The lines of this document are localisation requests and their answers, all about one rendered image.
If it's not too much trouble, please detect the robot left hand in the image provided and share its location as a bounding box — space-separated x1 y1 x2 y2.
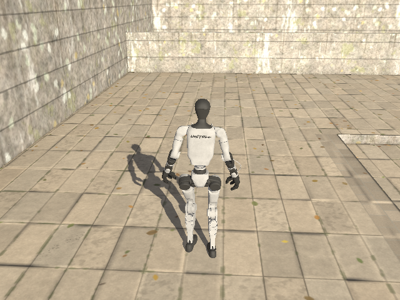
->
162 171 176 184

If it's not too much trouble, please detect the right robot forearm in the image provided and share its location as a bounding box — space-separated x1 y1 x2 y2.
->
225 152 238 178

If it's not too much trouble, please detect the robot right upper arm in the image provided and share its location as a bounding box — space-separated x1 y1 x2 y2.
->
214 127 231 162

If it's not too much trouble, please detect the robot left upper arm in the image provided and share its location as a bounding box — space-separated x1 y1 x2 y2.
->
170 125 189 159

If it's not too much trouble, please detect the left robot thigh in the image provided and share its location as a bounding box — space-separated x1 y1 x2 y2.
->
179 174 197 214

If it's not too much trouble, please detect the left robot forearm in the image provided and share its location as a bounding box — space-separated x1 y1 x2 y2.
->
164 150 176 173

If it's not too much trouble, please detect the robot right hand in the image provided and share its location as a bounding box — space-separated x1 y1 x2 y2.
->
226 175 240 190

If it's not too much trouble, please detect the humanoid robot head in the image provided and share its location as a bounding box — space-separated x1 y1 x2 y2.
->
191 99 212 129

